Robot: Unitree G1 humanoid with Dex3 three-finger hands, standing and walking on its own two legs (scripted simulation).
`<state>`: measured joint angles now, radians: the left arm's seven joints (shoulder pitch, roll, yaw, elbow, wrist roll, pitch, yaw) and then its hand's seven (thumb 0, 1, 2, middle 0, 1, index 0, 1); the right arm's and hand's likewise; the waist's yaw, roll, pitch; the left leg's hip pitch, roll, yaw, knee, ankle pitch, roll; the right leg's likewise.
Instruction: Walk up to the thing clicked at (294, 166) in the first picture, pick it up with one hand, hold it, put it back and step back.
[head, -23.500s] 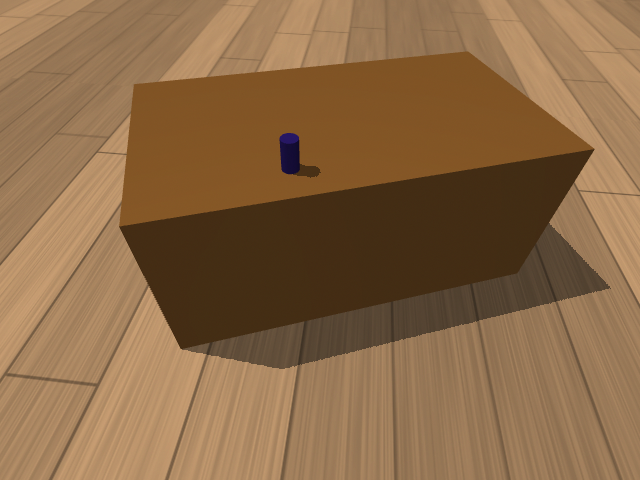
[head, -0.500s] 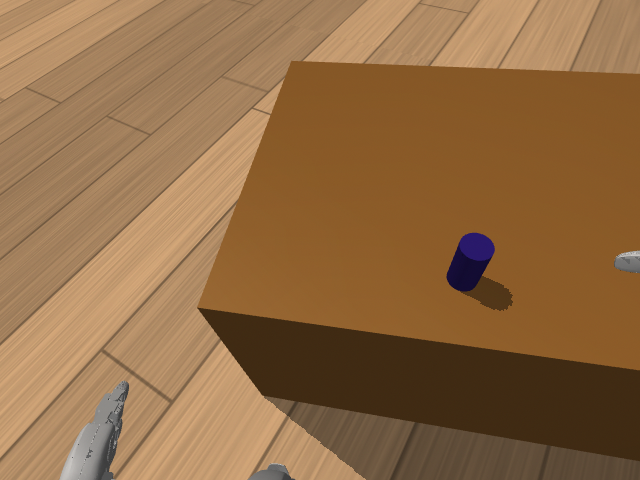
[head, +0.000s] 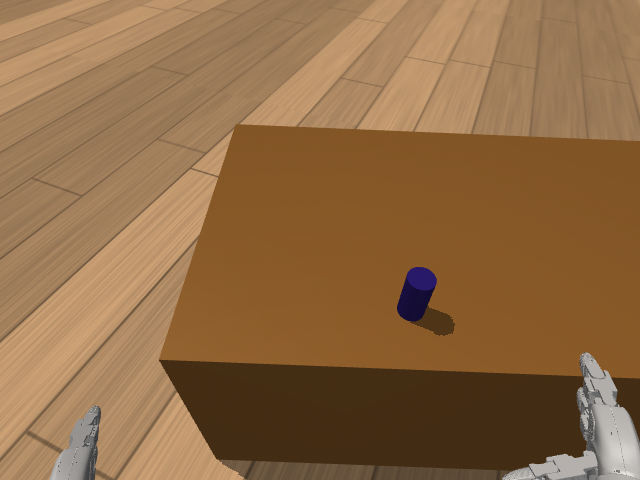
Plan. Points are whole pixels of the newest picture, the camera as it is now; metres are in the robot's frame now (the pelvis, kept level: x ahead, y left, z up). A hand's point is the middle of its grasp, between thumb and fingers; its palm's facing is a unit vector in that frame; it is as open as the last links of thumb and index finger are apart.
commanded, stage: sink last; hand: right
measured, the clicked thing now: (415, 294) +0.46 -0.18 -0.09
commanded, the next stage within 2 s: home in 0.44 s
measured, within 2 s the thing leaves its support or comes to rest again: neither
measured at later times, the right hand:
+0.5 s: hand out of the picture +0.13 -0.25 -0.01, palm faces +0.31 +0.88 -0.35, open 17.4 cm
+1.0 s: hand out of the picture +0.13 -0.18 -0.07, palm faces +0.12 +0.97 -0.20, open 17.4 cm
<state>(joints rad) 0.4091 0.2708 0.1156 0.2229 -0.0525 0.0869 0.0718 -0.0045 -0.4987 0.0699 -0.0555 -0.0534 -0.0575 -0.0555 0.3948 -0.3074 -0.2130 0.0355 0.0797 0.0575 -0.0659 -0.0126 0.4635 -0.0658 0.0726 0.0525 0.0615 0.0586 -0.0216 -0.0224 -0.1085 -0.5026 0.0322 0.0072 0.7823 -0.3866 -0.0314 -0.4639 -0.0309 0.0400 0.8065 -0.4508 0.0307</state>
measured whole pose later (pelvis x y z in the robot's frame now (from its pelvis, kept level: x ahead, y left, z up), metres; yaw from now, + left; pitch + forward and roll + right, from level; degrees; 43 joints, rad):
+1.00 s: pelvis -0.04 -0.01 -0.02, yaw +0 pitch +7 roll +1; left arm 0.42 0.20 0.01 0.18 -0.02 -0.03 0.08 0.01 0.50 0.69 -0.17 -0.24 -0.18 -0.24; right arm 0.47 -0.18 -0.02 0.08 0.03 0.03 -0.07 -0.01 0.53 -0.06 0.07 0.05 0.06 0.06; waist 0.01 0.00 -0.08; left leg -0.64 0.04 -0.01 0.92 -0.39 -0.04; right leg -0.61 -0.02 0.04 0.95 -0.47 0.02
